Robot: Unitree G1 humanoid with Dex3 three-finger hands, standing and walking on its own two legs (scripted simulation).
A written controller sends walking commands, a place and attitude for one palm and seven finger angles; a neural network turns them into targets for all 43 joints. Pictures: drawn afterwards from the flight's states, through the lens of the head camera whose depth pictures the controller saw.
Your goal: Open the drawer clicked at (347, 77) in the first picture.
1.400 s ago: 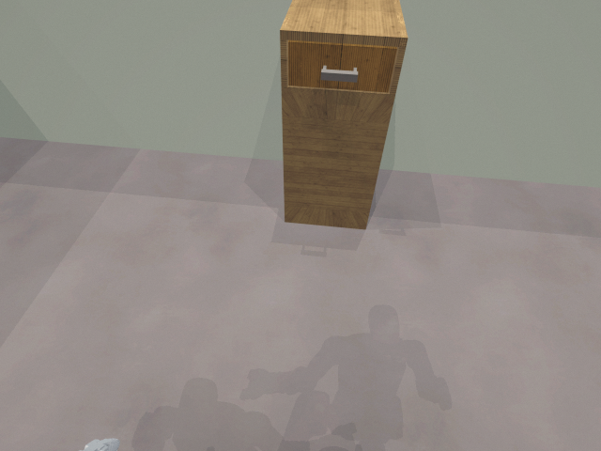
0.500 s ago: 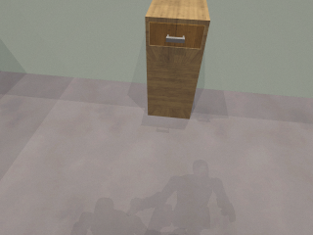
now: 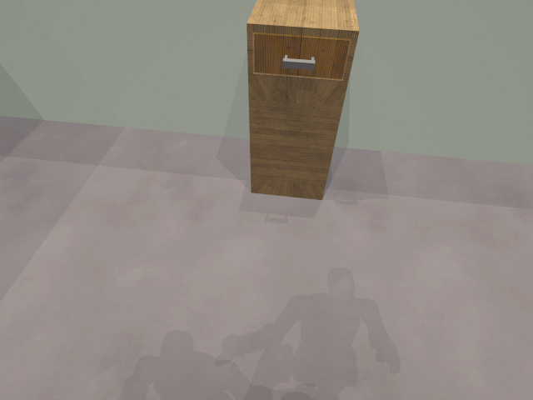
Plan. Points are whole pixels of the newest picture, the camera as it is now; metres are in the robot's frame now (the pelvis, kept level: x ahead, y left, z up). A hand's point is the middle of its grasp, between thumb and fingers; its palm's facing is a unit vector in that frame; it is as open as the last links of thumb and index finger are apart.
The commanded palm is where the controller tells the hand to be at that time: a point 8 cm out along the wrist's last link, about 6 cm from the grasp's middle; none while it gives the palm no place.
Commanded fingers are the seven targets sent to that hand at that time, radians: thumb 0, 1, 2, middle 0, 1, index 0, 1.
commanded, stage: look at it before walking up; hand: left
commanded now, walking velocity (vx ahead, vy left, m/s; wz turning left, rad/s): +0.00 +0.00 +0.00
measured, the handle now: (299, 61) +1.18 -0.05 -0.04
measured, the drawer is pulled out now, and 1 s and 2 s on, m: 0.00 0.00 0.00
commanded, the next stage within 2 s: walk to a spot facing it in 0.04 s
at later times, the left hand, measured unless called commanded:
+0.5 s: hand out of the picture +0.07 +0.18 -0.19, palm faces -0.09 -0.97 -0.23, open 7.4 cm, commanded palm none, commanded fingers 0.00 0.90 0.90 -0.20 -0.30 -0.20 -0.30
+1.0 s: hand (175, 313) +0.32 +0.21 -0.19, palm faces -0.34 -0.92 -0.22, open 7.4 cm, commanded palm none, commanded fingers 0.00 0.90 0.90 -0.20 -0.30 -0.20 -0.30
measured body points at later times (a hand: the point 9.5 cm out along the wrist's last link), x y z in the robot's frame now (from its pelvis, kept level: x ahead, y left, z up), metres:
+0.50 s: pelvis +0.05 -0.02 -0.02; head +0.06 -0.03 +0.42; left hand +0.08 +0.23 -0.17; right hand +0.04 -0.28 -0.18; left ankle +0.00 +0.12 -0.73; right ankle +0.02 -0.11 -0.75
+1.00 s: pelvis +0.22 +0.01 -0.02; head +0.26 +0.03 +0.43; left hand +0.34 +0.26 -0.18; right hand +0.24 -0.24 -0.13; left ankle +0.30 +0.10 -0.75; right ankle +0.13 -0.07 -0.65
